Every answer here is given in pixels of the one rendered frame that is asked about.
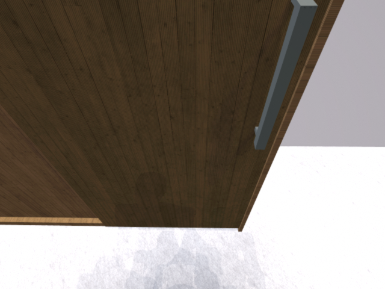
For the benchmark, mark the wardrobe door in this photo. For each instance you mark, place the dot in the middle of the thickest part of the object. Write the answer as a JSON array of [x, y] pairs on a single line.
[[30, 186], [147, 108]]

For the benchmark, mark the handle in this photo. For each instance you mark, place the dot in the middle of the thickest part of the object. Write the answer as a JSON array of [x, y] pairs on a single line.
[[299, 25]]

